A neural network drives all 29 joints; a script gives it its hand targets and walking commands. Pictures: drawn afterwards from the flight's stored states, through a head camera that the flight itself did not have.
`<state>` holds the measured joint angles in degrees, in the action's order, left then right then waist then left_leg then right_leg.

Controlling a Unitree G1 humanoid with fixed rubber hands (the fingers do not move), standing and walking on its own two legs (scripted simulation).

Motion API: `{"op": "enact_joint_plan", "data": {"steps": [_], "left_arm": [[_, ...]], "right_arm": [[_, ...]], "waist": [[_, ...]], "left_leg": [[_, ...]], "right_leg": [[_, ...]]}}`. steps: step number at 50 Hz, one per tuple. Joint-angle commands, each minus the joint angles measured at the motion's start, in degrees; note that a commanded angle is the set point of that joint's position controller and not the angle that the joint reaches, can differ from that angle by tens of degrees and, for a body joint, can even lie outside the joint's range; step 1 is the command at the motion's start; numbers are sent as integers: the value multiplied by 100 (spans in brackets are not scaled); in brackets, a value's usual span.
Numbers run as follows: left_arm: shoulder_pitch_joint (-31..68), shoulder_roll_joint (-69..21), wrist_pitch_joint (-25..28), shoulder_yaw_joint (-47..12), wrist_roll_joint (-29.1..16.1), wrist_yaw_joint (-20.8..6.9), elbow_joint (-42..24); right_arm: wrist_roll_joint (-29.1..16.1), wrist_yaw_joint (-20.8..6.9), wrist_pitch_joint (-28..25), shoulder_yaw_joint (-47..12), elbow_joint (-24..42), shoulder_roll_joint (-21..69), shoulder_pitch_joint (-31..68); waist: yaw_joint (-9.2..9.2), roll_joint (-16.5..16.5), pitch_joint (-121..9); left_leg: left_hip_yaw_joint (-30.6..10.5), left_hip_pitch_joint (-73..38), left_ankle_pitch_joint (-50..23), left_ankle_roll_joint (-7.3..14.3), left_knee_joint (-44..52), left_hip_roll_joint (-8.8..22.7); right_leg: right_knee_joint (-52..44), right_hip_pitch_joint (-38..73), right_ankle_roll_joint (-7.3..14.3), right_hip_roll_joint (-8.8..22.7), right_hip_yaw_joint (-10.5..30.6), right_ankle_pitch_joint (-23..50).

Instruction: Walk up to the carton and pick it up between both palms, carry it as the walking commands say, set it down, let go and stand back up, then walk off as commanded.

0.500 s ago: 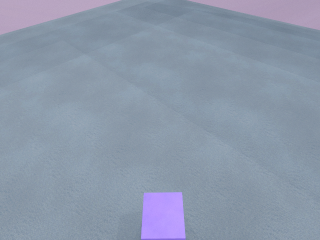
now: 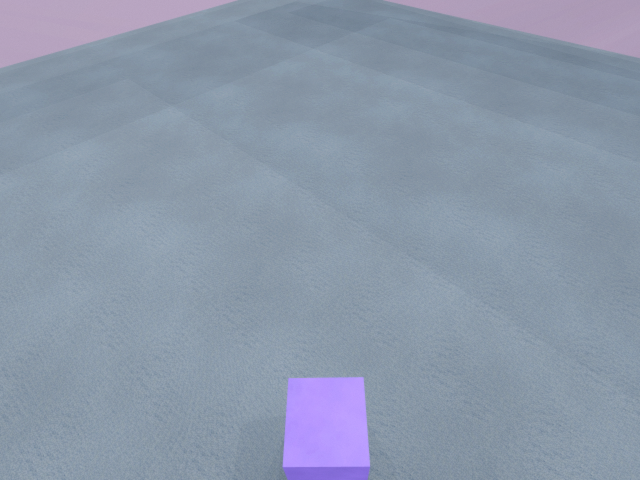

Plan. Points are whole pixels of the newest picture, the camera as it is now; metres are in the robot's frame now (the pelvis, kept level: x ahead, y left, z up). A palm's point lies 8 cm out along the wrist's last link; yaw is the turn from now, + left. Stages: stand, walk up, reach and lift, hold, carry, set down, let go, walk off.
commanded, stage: stand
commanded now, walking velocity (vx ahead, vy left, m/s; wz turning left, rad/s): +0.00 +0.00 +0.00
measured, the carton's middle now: (327, 435) +0.39 +0.05 -0.65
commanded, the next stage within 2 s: walk off in 0.26 s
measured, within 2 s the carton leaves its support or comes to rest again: rests again in 1.70 s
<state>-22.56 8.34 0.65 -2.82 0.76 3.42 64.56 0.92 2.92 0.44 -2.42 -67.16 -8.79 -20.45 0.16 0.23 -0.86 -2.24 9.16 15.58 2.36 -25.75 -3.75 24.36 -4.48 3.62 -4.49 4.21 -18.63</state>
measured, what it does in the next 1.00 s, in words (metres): walks ahead, turning left: left foot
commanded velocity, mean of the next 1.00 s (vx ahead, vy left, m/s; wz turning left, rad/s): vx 0.58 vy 0.00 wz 0.58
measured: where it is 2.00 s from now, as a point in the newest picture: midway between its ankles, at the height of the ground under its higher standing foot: (143, 338)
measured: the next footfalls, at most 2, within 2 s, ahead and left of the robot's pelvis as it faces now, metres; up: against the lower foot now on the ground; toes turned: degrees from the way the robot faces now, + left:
left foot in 0.94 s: +0.29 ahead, +0.30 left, +0.00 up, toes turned +32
right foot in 1.50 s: +0.73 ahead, +0.46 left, +0.00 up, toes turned +49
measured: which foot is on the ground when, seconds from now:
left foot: down 0.00-0.50, up 0.52-0.92, down 0.94-1.00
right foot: down 0.00-0.92, up 0.94-1.00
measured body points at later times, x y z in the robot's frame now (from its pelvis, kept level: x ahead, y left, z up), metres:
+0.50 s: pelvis -0.01 +0.00 +0.00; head -0.02 +0.00 +0.45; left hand -0.06 +0.21 -0.16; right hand -0.06 -0.21 -0.16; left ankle -0.02 +0.10 -0.74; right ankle -0.06 -0.09 -0.74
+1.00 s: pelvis +0.20 +0.19 -0.04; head +0.23 +0.21 +0.41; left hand +0.03 +0.39 -0.18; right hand +0.49 +0.04 -0.14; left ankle +0.26 +0.28 -0.74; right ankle +0.01 -0.06 -0.63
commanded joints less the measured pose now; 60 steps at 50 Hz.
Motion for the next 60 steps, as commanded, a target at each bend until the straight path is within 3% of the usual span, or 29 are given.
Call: {"op": "enact_joint_plan", "data": {"steps": [1, 22, 23, 24, 25, 26, 27, 28, 29, 31, 32, 36, 41, 42, 44, 45, 46, 47, 48, 49, 50, 51, 52, 53, 54, 55, 57, 60], "left_arm": [[-500, 414, 20, 58, 0, 14, 31], [-519, 272, 46, 48, 2, 9, 181], [-637, 387, 61, 105, 31, 19, 224], [-750, 602, 55, 188, 53, 3, 232], [-996, 858, 36, 299, 79, -22, 250], [-1242, 1062, 30, 396, 103, -32, 284], [-1215, 1050, 71, 436, 95, -22, 245], [-1120, 965, 156, 447, 75, -11, 174], [-921, 994, 253, 484, 69, -12, 63], [-726, 1051, 439, 556, 71, -22, -102], [-701, 1025, 513, 580, 85, -31, -139], [-858, 982, 640, 617, 147, -48, -181], [-1019, 1085, 690, 591, 206, -95, -171], [-908, 1158, 685, 591, 206, -116, -194], [-905, 1432, 644, 625, 211, -145, -176], [-862, 1603, 581, 668, 223, -160, -198], [-715, 1824, 533, 740, 176, -191, -299], [-531, 1851, 532, 715, 158, -244, -447], [-454, 1082, 597, 558, 30, -391, -942], [477, 1299, 780, 574, 52, -340, -1470], [934, 1393, 857, 587, 59, -359, -1732], [1267, 1515, 855, 594, 79, -345, -1536], [1346, 1260, 855, 566, 187, -378, -1644], [1003, 1070, 757, 541, 260, -425, -1665], [859, 902, 644, 521, 289, -466, -1700], [843, 837, 554, 511, 274, -490, -1759], [1174, 716, 412, 463, 311, -523, -1981], [1937, 707, 214, 366, 314, -540, -2298]], "right_arm": [[-3, 15, -14, 55, -37, -421, -452], [-23, 19, -28, 64, -152, -274, -485], [11, 6, -36, 77, -157, -273, -583], [16, -32, -24, 118, -76, -309, -451], [56, -96, -14, 154, 131, -349, -65], [109, -179, -23, 181, 415, -321, 453], [150, -260, -69, 215, 797, -342, 1137], [148, -326, -135, 289, 1019, -413, 1460], [128, -382, -196, 343, 1088, -427, 1394], [84, -461, -258, 417, 1115, -445, 1064], [60, -486, -253, 445, 1224, -462, 1129], [18, -598, -151, 499, 1786, -453, 1966], [58, -742, -159, 404, 2334, -378, 2712], [65, -745, -162, 405, 2371, -417, 2671], [71, -702, -151, 479, 2327, -625, 2304], [48, -666, -178, 557, 2196, -813, 1661], [27, -630, -228, 660, 1959, -1078, 676], [39, -544, -256, 839, 1650, -1512, -354], [151, -449, -230, 1029, 1574, -2321, -302], [69, -428, -231, 1118, 1591, -2574, -667], [103, -393, -211, 1071, 1547, -2476, -437], [131, -375, -285, 930, 1337, -1805, -781], [182, -298, -359, 910, 1284, -1863, -636], [141, -234, -400, 814, 1327, -1660, -315], [91, -217, -460, 777, 1327, -1584, -318], [61, -222, -499, 719, 1284, -1445, -358], [-36, -222, -571, 668, 1320, -1303, -560], [-66, -240, -618, 646, 1411, -1185, -913]], "waist": [[6, 16, 654], [10, 13, 676], [-18, 65, 460], [-132, 322, 517], [-344, 686, 859], [-537, 1049, 1249], [-660, 1019, 1774], [-585, 566, 1867], [-450, 273, 1618], [-219, 204, 1094], [-170, 339, 1050], [-314, 477, 1185], [-472, 502, 1330], [-369, 567, 1277], [-75, 853, 859], [327, 962, 451], [805, 1018, -110], [1262, 722, -739], [782, -1115, -876], [1014, -801, -1421], [834, -431, -950], [932, 490, -290], [695, 298, -272], [286, 283, -419], [135, -43, -540], [0, -140, -532], [-72, -277, -473], [-2, -374, -122]], "left_leg": [[-603, 39, -1188, 131, 308, 745], [-604, 99, -1082, 116, 357, 748], [-498, 191, -238, 31, 173, 747], [-360, 650, 1079, 109, -283, 453], [-276, 1586, 1935, 138, -909, 263], [163, 2396, 1959, 91, -1767, 172], [250, 3224, 1441, 13, -2600, 556], [169, 3797, 1055, -80, -3168, 773], [93, 3961, 742, -146, -3447, 899], [84, 3848, 371, -188, -3781, 1029], [109, 3847, 236, -209, -3815, 1096], [344, 4315, -267, -259, -3492, 1229], [1086, 3806, -358, 71, -2391, 1206], [1297, 3327, -168, 209, -2151, 1048], [1761, 2254, 283, 504, -2055, 427], [1915, 1445, 564, 618, -2026, 67], [1862, 75, 416, 721, -1649, -201], [1313, -1748, 219, 822, -1236, -49], [-1822, -3278, 2265, 1341, -223, 1734], [-4077, -3131, 2359, 1524, 839, 2258], [-3625, -2719, 1798, 1414, 1149, 2255], [-2853, -1986, -608, 886, 885, 1760], [-2248, -1813, -2039, 910, 502, 1535], [-1789, -1724, -2404, 836, 347, 1324], [-1574, -1583, -2784, 840, 233, 1199], [-1453, -1530, -3082, 828, 224, 1095], [-1493, -1183, -2883, 887, 459, 1051], [-1776, -524, -2353, 969, 937, 1044]], "right_leg": [[-392, -598, 129, 838, 578, 1543], [-434, -604, 125, 837, 590, 1514], [-432, -394, 51, 916, 445, 455], [-549, -308, 169, 971, 647, -1191], [-935, -245, 348, 1354, 1287, -2691], [-1548, -215, 619, 2007, 2069, -3860], [-1928, -388, 868, 2593, 2674, -3891], [-2073, -311, 935, 2768, 2727, -3398], [-2066, -89, 871, 2703, 2409, -2852], [-2005, 189, 611, 2443, 1505, -1991], [-2020, 160, 491, 2361, 1142, -1742], [-2141, 353, 202, 2205, 10, -704], [-2182, 547, 19, 2143, -1185, 663], [-1952, 530, -53, 2118, -1496, 1820], [-773, 814, -151, 2186, -1918, 5618], [350, 784, -159, 2252, -1995, 7131], [1672, 339, -181, 2296, -1944, 7481], [3381, -808, -349, 2143, -1894, 6287], [5604, -3671, -635, 1195, -1681, 261], [6395, -4088, -534, 836, -610, -568], [6387, -4408, -424, 1198, -127, -42], [6008, -3884, -429, 1283, -374, -7], [5611, -3791, -435, 1321, -373, 2], [5420, -3728, -473, 1447, -252, 94], [5249, -3558, -527, 1414, -233, 82], [5149, -3582, -576, 1357, -303, 69], [4996, -3713, -735, 1354, -362, 73], [4769, -4059, -935, 1328, -481, 216]]}}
